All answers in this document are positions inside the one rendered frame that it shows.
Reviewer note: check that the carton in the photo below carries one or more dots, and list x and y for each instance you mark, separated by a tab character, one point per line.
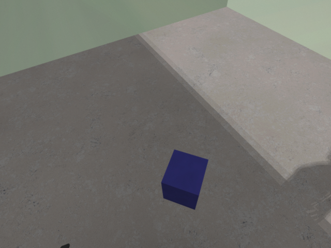
183	178

